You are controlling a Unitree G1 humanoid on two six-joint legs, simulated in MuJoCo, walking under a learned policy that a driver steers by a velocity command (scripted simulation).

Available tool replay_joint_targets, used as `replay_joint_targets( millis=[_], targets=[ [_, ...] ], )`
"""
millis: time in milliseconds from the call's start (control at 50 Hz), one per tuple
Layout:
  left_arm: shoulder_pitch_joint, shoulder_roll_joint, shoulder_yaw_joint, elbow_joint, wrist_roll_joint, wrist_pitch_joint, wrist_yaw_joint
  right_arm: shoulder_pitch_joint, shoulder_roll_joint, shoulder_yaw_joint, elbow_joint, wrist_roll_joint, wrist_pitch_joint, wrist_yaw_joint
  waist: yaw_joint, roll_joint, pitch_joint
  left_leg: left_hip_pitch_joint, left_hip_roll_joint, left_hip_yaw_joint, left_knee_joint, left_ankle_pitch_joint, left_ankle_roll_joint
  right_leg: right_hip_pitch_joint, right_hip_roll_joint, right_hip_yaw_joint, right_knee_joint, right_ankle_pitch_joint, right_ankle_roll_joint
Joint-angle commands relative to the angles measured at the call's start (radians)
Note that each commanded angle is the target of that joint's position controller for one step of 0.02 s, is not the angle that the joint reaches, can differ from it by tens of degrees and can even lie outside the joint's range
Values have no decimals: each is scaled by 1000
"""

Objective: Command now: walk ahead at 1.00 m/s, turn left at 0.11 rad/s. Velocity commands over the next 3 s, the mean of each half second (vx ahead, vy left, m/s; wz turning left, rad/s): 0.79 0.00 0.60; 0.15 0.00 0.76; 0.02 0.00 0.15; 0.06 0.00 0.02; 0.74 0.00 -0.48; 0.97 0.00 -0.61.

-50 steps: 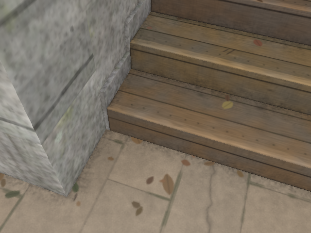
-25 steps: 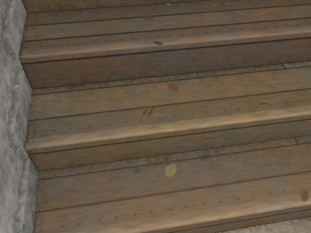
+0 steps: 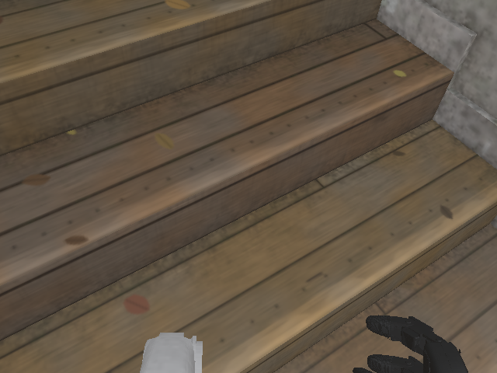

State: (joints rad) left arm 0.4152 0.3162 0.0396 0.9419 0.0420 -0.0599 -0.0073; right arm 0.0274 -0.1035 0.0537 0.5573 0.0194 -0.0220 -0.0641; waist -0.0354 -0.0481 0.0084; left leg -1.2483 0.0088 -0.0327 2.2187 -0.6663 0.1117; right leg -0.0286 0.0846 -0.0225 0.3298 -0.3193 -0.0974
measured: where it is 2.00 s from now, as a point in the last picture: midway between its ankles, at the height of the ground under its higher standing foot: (113, 189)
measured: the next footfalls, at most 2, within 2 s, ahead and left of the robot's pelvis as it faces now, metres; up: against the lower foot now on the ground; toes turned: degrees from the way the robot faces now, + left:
left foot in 0.14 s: +0.18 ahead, +0.08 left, +0.17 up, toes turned +5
right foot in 0.42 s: +0.57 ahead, +0.06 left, +0.33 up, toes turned +21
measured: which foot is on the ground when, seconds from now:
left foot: up 0.00-0.12, down 0.14-0.42, up 0.44-0.88, down 0.90-1.00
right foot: down 0.00-0.12, up 0.14-0.40, down 0.42-0.92, up 0.94-1.00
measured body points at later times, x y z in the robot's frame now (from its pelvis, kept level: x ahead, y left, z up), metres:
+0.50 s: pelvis +0.41 +0.10 +0.26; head +0.45 +0.12 +0.71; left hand +0.56 +0.34 +0.19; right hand +0.45 -0.18 +0.13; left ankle +0.21 +0.16 -0.26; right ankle +0.53 +0.05 -0.40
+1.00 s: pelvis +0.59 +0.22 +0.41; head +0.61 +0.21 +0.86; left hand +0.46 +0.46 +0.29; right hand +0.87 +0.21 +0.31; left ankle +0.59 +0.36 -0.24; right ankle +0.56 +0.02 -0.20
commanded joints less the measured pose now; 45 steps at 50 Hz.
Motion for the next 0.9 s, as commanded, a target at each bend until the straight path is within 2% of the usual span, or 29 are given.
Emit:
replay_joint_targets(
  millis=[20, 60, 80, 100, 120, 140, 160, 180, 200, 220, 300, 340, 360, 380, 400, 420, 440, 460, 480, 520, 540, 560, 620, 680, 740, 800, 820, 880, 900],
  targets=[
    [-168, 25, -36, -44, -34, -69, 6, -103, -83, 5, -148, 10, 10, -8, -121, 63, 133, 298, -27, 127, -248, 110, -10, -562, -276, -87, -413, 881, -84],
    [-408, 211, 14, -150, -82, -80, 28, 320, -186, -27, 36, -56, 10, 16, -303, 91, -274, 973, -114, 187, -595, 366, -17, -493, -196, -189, -190, 1704, -69],
    [-312, 311, 49, -149, -122, -96, 23, 327, -202, -45, 8, -64, -7, 5, -309, 106, -401, 1132, -93, 75, -833, 392, -6, -308, -267, -83, 112, 2009, -66],
    [-343, 322, 67, -151, -138, -109, 17, 472, -277, -73, 70, -30, -18, 20, -369, 88, -512, 1203, -150, 105, -1162, 561, -24, -111, -255, -95, 518, 2076, 5],
    [-433, 247, 55, -178, -106, -90, 7, 566, -288, -87, 136, 6, -40, 29, -398, -7, -462, 1168, -75, -27, -1682, 679, 51, -23, -172, -81, 958, 1559, 8],
    [-477, 88, 23, -199, 23, -77, -10, 476, -249, -113, 231, 48, -24, 39, -297, 165, -226, 1221, -106, -160, -1869, 632, 98, -397, 6, -31, 1371, 225, 12],
    [-330, -111, -38, -344, 93, -110, -6, 449, -372, -134, 265, -39, -30, 54, -33, 313, -165, 1413, 37, -375, -1474, 1762, 116, -861, 57, 152, 1818, 12, 26],
    [-325, -122, -46, -385, 83, -108, -35, 505, -284, -122, 262, -36, -9, 42, -21, 175, -335, 1529, 55, -591, -1647, 1295, 167, -1038, 37, 161, 1951, 47, -2],
    [-306, -116, -51, -406, 65, -85, -30, 410, -241, -113, 256, -48, -4, 45, 25, 98, -206, 1417, 113, -713, -1788, 852, 190, -1189, 34, 104, 2096, 10, 20],
    [-402, -195, -83, -455, 95, -71, -15, 389, -211, -111, 285, -36, -13, 51, 54, 11, -18, 1254, 61, -599, -1794, 800, 153, -1285, 0, 81, 2141, -27, 21],
    [-668, -194, -126, -614, 33, -35, 12, 478, -98, -69, 383, -45, -90, 57, 27, 25, 220, 779, -51, -205, -2009, 1231, 9, -1139, -25, -121, 1688, -365, -2],
    [-711, -175, -134, -677, 26, -33, 22, 581, -161, -88, 427, -30, -72, 34, -1, 73, 146, 851, -41, -158, -2064, 1565, 10, -1009, -43, -162, 1364, -372, 9],
    [-567, -169, -145, -665, -20, -28, 29, 468, -206, -110, 349, -12, -58, 16, 87, 8, -22, 673, -61, -169, -2054, 1789, 11, -447, 0, -179, 910, -165, 30],
    [-641, -8, -84, -753, -54, 68, -38, 614, -453, -155, 470, -122, -93, 177, 317, 279, -458, 326, -20, -320, -1869, 2293, 46, 85, 106, -118, 775, -1, 65],
    [-129, -23, -59, -524, -92, 170, -64, 284, -584, -205, 336, -155, -108, 275, 509, 163, -436, 233, 102, -372, -1738, 2489, -19, 445, 72, 50, 666, 414, 58],
    [274, -35, -62, -289, -56, 210, -74, 165, -475, -215, 304, -107, -90, 297, 518, -328, -595, 415, 1, -267, -1255, 1384, -186, 499, -131, 225, 396, 641, -16],
    [406, 12, -25, -237, 17, 197, -77, 341, -370, -205, 270, -31, -85, 281, 382, -428, -858, 632, -174, -218, -569, 339, -199, 518, -447, 588, 429, 1408, -386],
    [344, 139, -5, -244, 33, 154, -63, 483, -375, -212, 314, -39, -88, 253, 289, -150, -607, 411, -233, -359, -145, 513, -134, 268, -505, 1020, 242, 1392, -541],
    [5, 127, 2, -291, 21, 129, -77, 440, -374, -213, 309, -30, -79, 230, 164, -44, -310, 221, -254, -370, 37, 580, -117, 46, -482, 880, 176, 1194, -463],
    [-351, -241, -107, -245, -41, 63, -123, 546, -168, -150, 332, -65, -40, 145, -18, 175, -368, 277, -105, -303, -85, 549, -54, -93, -489, 461, 105, 1012, -323],
    [-423, -267, -102, -244, -35, 28, -113, 530, -104, -118, 305, -103, -36, 123, -84, 192, -248, 246, -19, -199, -239, 456, -83, -182, -397, 249, 122, 988, -246],
    [-431, -285, -87, -218, -22, -3, -73, 494, -38, -90, 268, -87, -30, 115, -102, 107, -189, 193, 15, -131, -262, 304, -76, -229, -335, 97, 75, 859, -186],
    [-167, -140, -23, -76, 52, -29, 37, 275, -15, -35, 149, -19, -17, 167, -20, -45, -131, 144, 6, 43, -87, 246, -30, -291, -220, -125, 2, 576, -79],
    [-57, -62, -22, -8, 87, -10, 34, 97, -30, 15, 56, 13, -32, 184, -4, -42, -97, -106, 7, 0, 50, 216, 16, -196, -336, -109, -78, 486, -128],
    [-37, 4, -20, 9, 110, -7, -3, -59, -127, 10, -19, -16, -16, 181, 1, -5, -92, -172, 92, 1, -312, 434, 6, -147, -387, -143, -155, 305, -146],
    [-55, 65, 9, 3, 53, -24, -21, -186, -117, 15, -53, -40, 63, 206, 1, -69, -61, 151, 67, 201, -665, 150, 6, -246, -401, -214, -304, 652, -154],
    [-61, 120, 18, 7, 48, -55, -25, -111, -76, 25, -50, -27, 85, 203, -59, -145, -92, 318, 23, 193, -660, 359, 13, -232, -424, -221, -246, 1216, -157],
    [-82, 240, 72, -41, -22, -94, -13, 44, -162, -11, 28, -17, 53, 173, -98, -118, -135, 463, -126, 236, -1114, 332, -3, 47, -399, -262, -3, 1636, -96],
    [-76, 235, 74, -42, -7, -82, -25, 146, -186, -29, 72, -20, 50, 142, -121, -170, -183, 676, -155, 202, -1259, 403, 34, -15, -402, -242, 108, 1723, -86]
  ],
)
Over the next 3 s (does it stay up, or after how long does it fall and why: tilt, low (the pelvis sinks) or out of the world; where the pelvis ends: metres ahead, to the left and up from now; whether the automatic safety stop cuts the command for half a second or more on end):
stays up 1.17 0.64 0.78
